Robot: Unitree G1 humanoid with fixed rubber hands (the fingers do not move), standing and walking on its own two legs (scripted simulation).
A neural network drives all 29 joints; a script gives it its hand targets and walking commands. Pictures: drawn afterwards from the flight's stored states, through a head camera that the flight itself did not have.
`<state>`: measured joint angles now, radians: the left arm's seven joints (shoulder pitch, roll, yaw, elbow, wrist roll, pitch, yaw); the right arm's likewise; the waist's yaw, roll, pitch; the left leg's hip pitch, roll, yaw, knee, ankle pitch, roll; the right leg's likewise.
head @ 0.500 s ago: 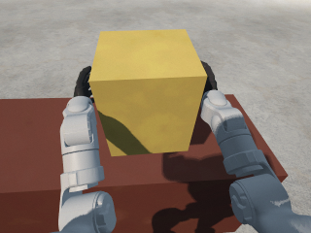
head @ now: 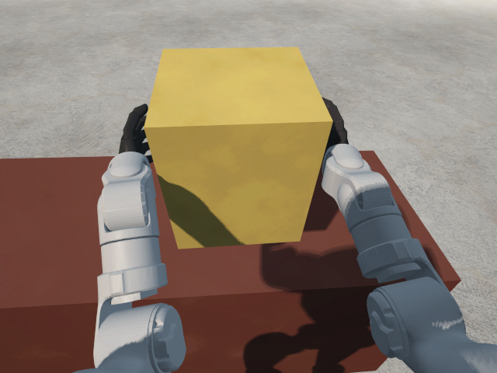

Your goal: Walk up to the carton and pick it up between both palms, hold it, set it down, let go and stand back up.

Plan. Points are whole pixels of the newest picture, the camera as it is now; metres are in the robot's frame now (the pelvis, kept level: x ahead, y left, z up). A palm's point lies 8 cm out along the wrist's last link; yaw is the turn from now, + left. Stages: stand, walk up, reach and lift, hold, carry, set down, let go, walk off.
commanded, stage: hold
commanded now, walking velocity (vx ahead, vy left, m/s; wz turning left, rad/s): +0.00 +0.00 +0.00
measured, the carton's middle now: (236, 151) +0.40 +0.01 +0.19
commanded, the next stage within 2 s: none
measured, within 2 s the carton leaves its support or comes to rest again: neither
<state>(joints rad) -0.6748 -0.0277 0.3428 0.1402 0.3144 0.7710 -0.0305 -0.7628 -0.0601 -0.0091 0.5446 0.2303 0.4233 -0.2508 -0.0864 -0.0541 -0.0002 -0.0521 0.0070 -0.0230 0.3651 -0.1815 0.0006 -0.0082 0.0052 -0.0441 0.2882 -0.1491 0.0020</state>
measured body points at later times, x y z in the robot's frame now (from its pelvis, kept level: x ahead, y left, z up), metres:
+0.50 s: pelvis +0.00 +0.00 +0.00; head -0.06 +0.02 +0.45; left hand +0.37 +0.16 +0.21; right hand +0.38 -0.15 +0.21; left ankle +0.02 +0.12 -0.75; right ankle +0.02 -0.12 -0.75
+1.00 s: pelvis +0.00 -0.01 +0.00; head -0.05 +0.03 +0.45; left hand +0.38 +0.17 +0.21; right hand +0.39 -0.14 +0.22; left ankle +0.02 +0.12 -0.75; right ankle +0.02 -0.12 -0.75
